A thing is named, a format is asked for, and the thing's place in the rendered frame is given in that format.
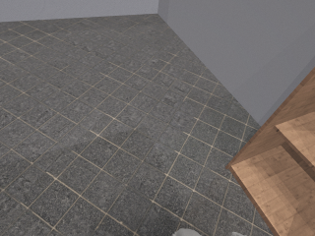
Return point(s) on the wardrobe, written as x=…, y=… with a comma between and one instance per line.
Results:
x=276, y=168

